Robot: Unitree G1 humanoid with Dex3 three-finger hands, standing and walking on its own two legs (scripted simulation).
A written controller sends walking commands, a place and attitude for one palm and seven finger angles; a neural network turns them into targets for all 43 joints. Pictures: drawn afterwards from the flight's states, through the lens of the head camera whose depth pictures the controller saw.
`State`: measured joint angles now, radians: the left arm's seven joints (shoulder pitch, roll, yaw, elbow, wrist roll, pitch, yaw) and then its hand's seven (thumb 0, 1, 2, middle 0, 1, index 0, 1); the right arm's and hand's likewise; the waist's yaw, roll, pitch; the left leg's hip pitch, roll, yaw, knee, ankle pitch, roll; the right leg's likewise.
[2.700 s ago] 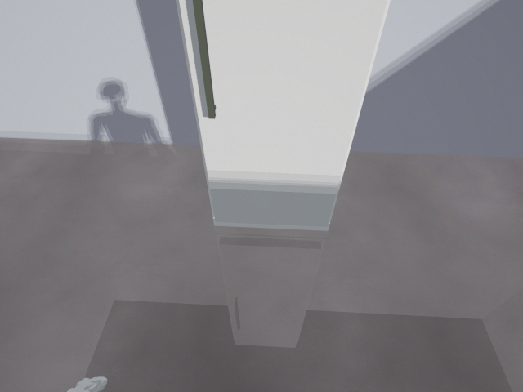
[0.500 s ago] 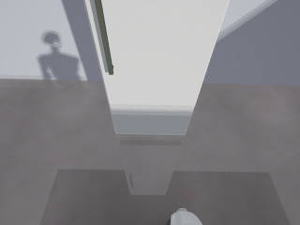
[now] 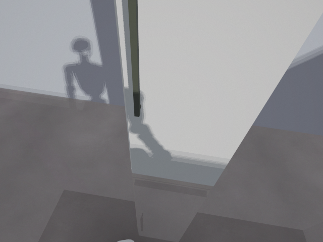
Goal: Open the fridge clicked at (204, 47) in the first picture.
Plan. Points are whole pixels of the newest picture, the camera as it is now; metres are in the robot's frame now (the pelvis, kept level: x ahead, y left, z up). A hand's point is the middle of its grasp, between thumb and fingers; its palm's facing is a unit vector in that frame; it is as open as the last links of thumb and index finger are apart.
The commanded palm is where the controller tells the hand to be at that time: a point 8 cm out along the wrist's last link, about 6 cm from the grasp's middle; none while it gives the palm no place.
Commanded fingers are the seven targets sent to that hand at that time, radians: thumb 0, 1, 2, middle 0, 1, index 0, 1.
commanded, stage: take the last steps up to it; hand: left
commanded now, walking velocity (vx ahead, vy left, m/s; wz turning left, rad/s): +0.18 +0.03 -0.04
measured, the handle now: (136, 65) +0.59 +0.15 +0.13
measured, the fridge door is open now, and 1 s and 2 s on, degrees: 0 0 0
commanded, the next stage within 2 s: come to a stop and stand still in 0.08 s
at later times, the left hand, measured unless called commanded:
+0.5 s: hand (97, 234) +0.17 +0.20 -0.17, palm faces -0.01 -0.97 -0.23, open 7.3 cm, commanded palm none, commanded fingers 0.00 0.90 0.90 -0.20 -0.30 -0.20 -0.30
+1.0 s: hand out of the picture +0.08 +0.24 -0.17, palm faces +0.06 -0.98 -0.17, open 7.3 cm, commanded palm none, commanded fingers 0.00 0.90 0.90 -0.20 -0.30 -0.20 -0.30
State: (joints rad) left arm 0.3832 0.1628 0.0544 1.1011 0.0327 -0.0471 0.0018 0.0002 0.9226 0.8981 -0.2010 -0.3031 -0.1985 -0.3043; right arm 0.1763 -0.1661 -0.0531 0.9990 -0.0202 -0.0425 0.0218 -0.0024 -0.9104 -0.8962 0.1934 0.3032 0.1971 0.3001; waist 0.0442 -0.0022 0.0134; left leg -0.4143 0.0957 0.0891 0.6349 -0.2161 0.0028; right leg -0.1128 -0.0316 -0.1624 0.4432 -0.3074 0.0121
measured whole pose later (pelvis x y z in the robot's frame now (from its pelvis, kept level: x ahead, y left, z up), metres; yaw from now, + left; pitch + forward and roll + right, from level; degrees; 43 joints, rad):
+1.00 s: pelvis +0.06 +0.05 +0.01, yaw -1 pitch -1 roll -1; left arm 0.27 0.19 0.06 1.07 0.03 0.04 0.01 0.00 0.92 0.90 -0.20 -0.30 -0.20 -0.30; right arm 0.31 -0.12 -0.02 1.08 -0.03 0.00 -0.04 0.00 -0.92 -0.90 0.20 0.30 0.20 0.30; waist 0.01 -0.04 -0.01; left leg -0.13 0.00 0.04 0.40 -0.24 0.03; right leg -0.35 -0.03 -0.01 0.78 -0.34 0.02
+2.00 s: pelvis +0.02 +0.03 +0.01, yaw -1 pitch -3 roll +0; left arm 0.35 0.14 0.00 1.10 0.01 -0.01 0.03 0.00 0.91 0.90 -0.20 -0.30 -0.20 -0.30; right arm 0.35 -0.12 0.01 1.12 -0.01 -0.01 -0.02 0.00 -0.91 -0.90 0.20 0.30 0.20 0.30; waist 0.00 -0.01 0.01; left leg -0.21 0.01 0.04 0.46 -0.20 0.00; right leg -0.20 0.00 -0.07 0.46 -0.22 -0.03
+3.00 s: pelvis +0.03 +0.05 +0.01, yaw -2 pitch -1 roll +0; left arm 0.34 0.12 0.00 1.09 0.02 -0.02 0.03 0.00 0.91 0.90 -0.20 -0.30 -0.20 -0.30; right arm 0.31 -0.12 0.00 1.12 -0.01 -0.02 -0.02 0.00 -0.91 -0.90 0.20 0.30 0.20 0.30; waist 0.00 -0.01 0.02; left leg -0.22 -0.02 0.07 0.43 -0.20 0.04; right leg -0.22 -0.03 -0.04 0.45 -0.21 0.00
